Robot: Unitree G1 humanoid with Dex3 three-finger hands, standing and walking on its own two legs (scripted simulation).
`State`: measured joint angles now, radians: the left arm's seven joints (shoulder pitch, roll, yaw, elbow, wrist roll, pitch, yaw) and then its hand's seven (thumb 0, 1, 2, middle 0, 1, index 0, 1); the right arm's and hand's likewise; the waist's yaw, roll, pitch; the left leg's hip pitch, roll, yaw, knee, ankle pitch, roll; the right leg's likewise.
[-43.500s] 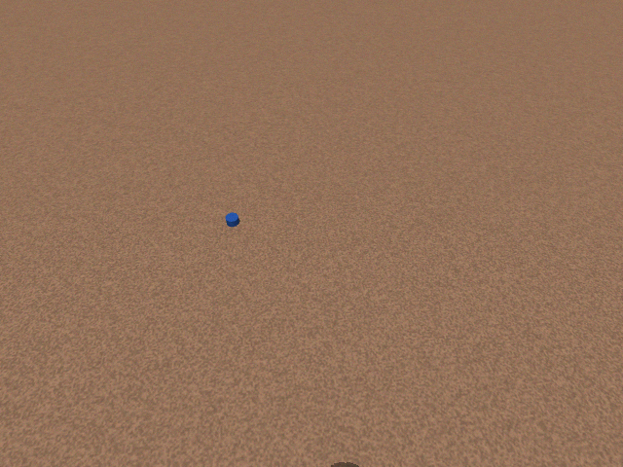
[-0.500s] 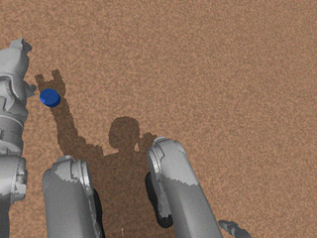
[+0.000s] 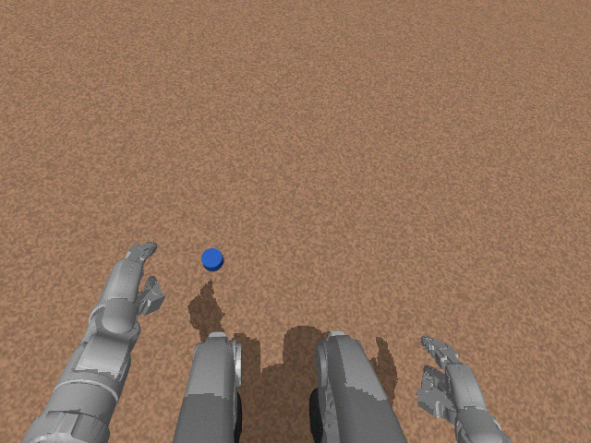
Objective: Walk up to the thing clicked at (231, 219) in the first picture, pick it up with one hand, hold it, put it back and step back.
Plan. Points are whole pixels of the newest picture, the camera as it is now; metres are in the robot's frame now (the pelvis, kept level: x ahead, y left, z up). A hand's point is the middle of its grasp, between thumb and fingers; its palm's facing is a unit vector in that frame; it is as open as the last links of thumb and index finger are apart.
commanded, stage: home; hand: left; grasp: from above
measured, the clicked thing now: (212, 259) +0.55 +0.18 -0.53
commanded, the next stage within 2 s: none
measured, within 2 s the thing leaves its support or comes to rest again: neither
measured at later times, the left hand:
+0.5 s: hand (96, 335) +0.25 +0.19 +0.09, palm faces +0.09 -0.97 -0.21, open 7.4 cm
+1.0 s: hand (70, 367) +0.22 +0.19 +0.12, palm faces +0.11 -0.97 -0.20, open 7.4 cm
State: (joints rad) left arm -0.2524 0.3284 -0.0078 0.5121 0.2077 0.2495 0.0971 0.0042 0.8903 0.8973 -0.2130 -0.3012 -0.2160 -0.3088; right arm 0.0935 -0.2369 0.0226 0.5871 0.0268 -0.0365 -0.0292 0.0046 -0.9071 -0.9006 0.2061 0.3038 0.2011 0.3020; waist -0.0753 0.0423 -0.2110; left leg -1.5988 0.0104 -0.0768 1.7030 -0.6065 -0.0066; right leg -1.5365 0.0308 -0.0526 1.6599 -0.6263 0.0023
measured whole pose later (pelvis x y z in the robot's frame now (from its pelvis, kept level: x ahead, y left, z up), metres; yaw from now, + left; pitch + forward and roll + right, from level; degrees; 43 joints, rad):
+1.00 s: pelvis +0.07 +0.00 +0.17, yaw +4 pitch +10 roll -3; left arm 0.50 0.22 0.02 -0.12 -0.05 0.45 0.02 0.01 0.91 0.89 -0.20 -0.30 -0.21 -0.30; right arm 0.28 -0.22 0.04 0.52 0.00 -0.23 -0.18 0.01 -0.90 -0.90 0.21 0.30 0.20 0.30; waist -0.04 0.04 -0.16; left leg -0.69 0.01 -0.07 0.99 -0.48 0.00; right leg -0.62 0.02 -0.05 0.92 -0.48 0.00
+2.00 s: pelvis +0.08 +0.00 +0.17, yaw +3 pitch +11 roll -3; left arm 0.50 0.23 0.02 -0.14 -0.06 0.45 0.02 0.01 0.91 0.90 -0.20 -0.30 -0.21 -0.30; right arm 0.29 -0.22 0.03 0.54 0.00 -0.22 -0.18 0.01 -0.91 -0.90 0.21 0.30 0.20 0.30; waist -0.04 0.05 -0.16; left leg -0.70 0.01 -0.06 1.01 -0.49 0.00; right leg -0.63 0.03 -0.04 0.94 -0.50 0.00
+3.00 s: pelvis +0.07 +0.00 +0.20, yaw +3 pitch +1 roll +0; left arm 0.21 0.28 0.04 0.72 0.04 0.06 0.03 0.00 0.91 0.89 -0.20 -0.30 -0.21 -0.30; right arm 0.18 -0.28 -0.04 0.88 -0.06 -0.04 -0.02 0.01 -0.91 -0.90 0.21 0.30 0.20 0.30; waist 0.02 0.00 0.03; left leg -0.38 -0.02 -0.02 0.73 -0.36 0.01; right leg -0.35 -0.01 0.00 0.73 -0.39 0.01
